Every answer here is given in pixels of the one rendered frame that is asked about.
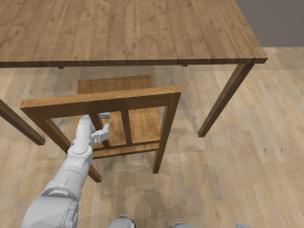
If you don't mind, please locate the left robot shin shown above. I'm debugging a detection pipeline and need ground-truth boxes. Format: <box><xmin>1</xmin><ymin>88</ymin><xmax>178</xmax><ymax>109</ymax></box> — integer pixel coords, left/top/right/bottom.
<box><xmin>119</xmin><ymin>215</ymin><xmax>130</xmax><ymax>220</ymax></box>

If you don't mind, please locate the robot left hand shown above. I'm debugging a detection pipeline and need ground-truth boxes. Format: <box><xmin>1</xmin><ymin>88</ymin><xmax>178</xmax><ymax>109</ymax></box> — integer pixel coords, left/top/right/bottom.
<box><xmin>75</xmin><ymin>112</ymin><xmax>111</xmax><ymax>144</ymax></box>

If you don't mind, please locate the left robot forearm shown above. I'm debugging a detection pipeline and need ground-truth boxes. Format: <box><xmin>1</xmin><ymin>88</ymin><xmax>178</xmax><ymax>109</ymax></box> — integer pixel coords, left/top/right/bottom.
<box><xmin>21</xmin><ymin>137</ymin><xmax>93</xmax><ymax>228</ymax></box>

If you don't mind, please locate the table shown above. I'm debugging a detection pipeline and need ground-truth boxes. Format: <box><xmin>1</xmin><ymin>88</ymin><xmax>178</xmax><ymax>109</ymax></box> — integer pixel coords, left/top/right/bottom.
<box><xmin>0</xmin><ymin>0</ymin><xmax>268</xmax><ymax>145</ymax></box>

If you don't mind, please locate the chair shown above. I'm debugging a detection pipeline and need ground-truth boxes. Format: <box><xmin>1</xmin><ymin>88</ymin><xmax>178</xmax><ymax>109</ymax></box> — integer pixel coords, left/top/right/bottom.
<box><xmin>19</xmin><ymin>74</ymin><xmax>181</xmax><ymax>183</ymax></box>

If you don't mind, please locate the robot left upper arm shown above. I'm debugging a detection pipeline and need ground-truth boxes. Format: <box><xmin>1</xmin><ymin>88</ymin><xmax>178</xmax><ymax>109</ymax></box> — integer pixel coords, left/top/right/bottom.
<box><xmin>23</xmin><ymin>196</ymin><xmax>79</xmax><ymax>228</ymax></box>

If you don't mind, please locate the robot left thigh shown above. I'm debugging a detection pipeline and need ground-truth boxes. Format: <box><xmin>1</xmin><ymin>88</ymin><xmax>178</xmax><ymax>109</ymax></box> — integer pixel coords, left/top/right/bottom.
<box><xmin>107</xmin><ymin>218</ymin><xmax>135</xmax><ymax>228</ymax></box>

